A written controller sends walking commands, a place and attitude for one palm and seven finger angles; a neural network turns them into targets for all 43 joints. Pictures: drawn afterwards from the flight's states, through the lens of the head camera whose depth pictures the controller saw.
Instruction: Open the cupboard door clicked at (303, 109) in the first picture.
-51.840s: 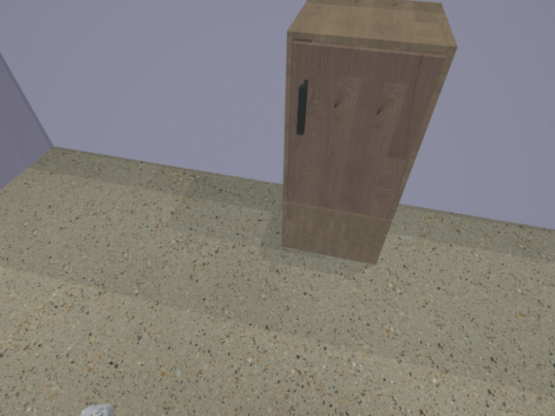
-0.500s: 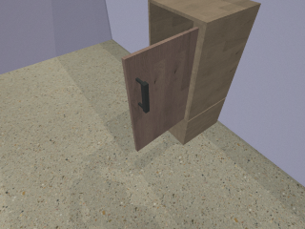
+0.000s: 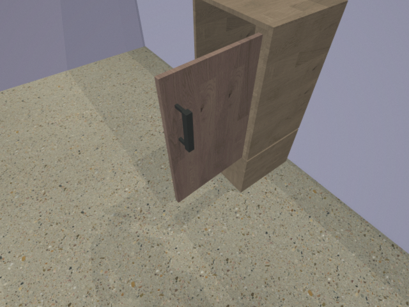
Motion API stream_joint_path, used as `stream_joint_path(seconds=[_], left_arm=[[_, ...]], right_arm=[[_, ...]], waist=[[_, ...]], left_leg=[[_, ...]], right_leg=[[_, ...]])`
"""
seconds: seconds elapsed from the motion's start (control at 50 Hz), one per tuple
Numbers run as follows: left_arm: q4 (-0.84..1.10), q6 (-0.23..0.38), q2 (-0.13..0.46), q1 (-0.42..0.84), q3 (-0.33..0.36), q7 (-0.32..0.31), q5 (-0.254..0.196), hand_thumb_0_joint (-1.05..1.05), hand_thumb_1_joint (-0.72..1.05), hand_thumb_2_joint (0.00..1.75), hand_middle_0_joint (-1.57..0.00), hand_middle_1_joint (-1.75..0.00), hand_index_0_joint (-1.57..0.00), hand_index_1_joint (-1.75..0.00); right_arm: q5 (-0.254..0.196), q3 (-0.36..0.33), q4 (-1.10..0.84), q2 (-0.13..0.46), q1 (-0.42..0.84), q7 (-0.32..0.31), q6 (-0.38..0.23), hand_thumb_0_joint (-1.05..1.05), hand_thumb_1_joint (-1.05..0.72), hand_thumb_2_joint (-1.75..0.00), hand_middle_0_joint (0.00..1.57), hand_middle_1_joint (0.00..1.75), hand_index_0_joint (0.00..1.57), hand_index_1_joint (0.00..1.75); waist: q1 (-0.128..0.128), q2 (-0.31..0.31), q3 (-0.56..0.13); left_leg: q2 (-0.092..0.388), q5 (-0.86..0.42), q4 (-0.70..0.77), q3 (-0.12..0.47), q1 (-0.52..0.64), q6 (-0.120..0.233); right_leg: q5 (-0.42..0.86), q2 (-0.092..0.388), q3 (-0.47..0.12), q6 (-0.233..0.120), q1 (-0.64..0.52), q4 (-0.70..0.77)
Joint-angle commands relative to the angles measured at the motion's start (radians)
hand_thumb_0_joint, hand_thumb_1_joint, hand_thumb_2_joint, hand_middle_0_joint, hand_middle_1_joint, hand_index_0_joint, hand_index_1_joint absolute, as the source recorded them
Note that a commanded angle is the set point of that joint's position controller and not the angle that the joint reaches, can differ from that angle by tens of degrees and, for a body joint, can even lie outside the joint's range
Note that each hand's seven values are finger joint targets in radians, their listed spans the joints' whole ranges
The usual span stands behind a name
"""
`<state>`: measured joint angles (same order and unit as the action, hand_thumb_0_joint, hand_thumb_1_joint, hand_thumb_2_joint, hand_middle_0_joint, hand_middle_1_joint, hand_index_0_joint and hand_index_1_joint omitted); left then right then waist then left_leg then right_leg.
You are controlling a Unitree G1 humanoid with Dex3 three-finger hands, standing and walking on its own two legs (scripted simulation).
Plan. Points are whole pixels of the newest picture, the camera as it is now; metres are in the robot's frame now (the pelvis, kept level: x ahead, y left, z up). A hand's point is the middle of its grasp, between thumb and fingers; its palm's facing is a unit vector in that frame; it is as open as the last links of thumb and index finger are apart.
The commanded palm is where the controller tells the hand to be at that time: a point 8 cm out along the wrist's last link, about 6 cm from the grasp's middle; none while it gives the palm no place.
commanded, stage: look to check the result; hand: left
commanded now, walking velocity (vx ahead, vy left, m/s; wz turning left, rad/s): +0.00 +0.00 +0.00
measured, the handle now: (184, 128) +0.59 +0.09 -0.03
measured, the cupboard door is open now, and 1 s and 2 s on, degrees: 94 94 94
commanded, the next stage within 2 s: stand and wait in 0.38 s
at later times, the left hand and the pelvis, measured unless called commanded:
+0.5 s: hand out of the picture +0.01 +0.15 -0.17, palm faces +0.06 -0.98 -0.19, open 7.4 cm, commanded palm none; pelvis +0.02 -0.01 +0.00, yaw +0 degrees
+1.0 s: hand out of the picture +0.02 +0.15 -0.17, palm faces +0.06 -0.98 -0.19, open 7.4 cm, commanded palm none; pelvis +0.03 -0.02 +0.00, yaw +0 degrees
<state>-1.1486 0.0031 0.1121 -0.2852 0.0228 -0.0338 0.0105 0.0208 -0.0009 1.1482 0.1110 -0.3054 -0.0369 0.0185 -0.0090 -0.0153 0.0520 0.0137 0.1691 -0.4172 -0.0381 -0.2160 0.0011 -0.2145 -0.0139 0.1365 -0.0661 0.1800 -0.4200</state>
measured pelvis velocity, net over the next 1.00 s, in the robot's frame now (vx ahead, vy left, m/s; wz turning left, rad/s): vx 0.03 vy -0.02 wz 0.00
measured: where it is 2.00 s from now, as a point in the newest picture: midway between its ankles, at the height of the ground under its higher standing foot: outside the picture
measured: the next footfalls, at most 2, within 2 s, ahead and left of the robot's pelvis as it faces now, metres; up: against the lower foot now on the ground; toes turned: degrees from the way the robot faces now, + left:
none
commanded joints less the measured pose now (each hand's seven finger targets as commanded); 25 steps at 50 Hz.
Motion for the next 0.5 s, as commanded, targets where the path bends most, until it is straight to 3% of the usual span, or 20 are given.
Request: stream_joint_path(seconds=[0.0,0.48], left_arm=[[0.016,0.013,0.104,-0.063,0.011,-0.008,-0.005,0.0,0.9,0.9,-0.2,-0.3,-0.2,-0.3],[0.012,0.018,0.107,-0.069,0.009,-0.009,-0.007,0.0,0.9,0.9,-0.2,-0.3,-0.2,-0.3]], right_arm=[[0.003,-0.007,-0.015,0.068,-0.065,-0.002,-0.011,0.0,-0.9,-0.9,0.2,0.3,0.2,0.3],[0.002,-0.002,-0.007,0.081,-0.045,-0.007,-0.016,0.0,-0.9,-0.9,0.2,0.3,0.2,0.3]], waist=[[0.002,0.009,0.035],[0.006,0.017,0.036]], left_leg=[[0.072,-0.011,0.067,0.067,-0.003,0.024],[0.081,-0.071,0.074,0.068,0.023,0.021]], right_leg=[[-0.069,0.144,-0.15,0.008,0.046,0.146],[0.045,0.139,-0.139,0.021,-0.006,0.147]])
